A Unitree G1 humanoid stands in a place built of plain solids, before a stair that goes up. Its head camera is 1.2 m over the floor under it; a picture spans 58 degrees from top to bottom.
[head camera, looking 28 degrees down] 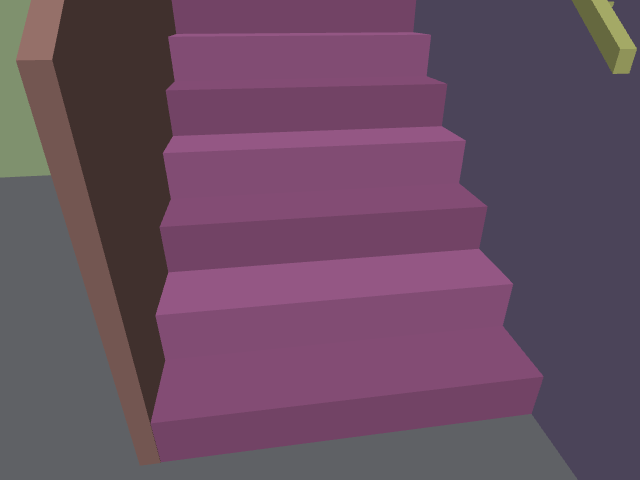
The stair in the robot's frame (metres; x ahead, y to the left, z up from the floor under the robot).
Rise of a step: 0.19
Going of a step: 0.25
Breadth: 1.20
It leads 8 degrees to the left of straight ahead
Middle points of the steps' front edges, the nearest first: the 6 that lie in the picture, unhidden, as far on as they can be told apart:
0.92 -0.12 0.17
1.17 -0.08 0.36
1.42 -0.04 0.54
1.67 0.00 0.73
1.92 0.03 0.91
2.17 0.07 1.10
